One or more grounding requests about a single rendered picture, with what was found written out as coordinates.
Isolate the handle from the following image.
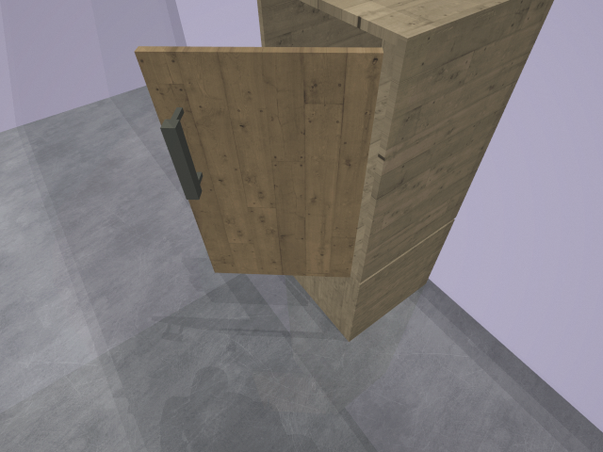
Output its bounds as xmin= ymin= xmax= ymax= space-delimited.
xmin=160 ymin=107 xmax=203 ymax=200

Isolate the cupboard door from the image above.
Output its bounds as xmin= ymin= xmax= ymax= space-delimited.
xmin=135 ymin=46 xmax=383 ymax=278

